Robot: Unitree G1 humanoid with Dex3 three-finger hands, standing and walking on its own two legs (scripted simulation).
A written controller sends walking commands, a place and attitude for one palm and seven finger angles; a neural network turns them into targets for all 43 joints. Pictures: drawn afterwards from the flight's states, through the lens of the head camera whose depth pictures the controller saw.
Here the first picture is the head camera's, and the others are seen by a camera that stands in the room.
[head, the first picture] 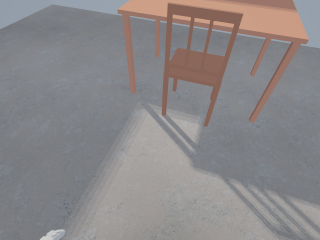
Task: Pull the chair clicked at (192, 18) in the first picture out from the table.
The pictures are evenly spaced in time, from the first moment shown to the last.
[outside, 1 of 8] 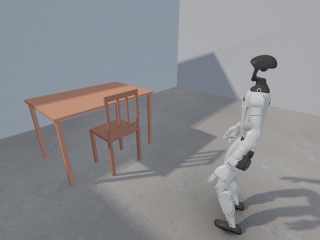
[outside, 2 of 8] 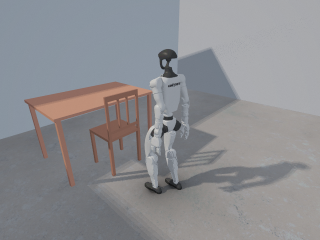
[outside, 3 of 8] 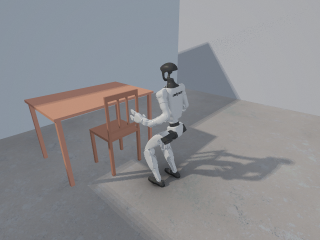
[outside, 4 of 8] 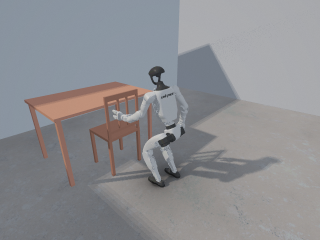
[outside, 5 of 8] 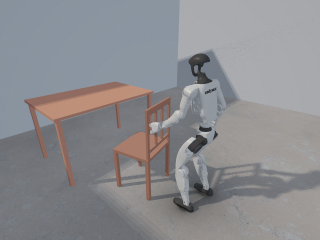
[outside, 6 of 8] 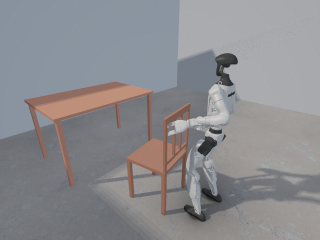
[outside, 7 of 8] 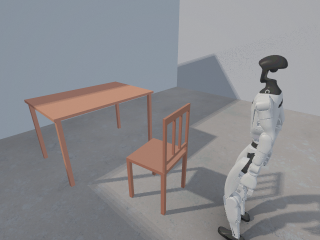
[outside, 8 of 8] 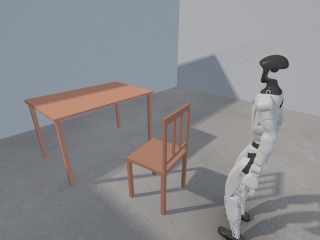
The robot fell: no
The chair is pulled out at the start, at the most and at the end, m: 0.00 0.70 0.70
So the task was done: yes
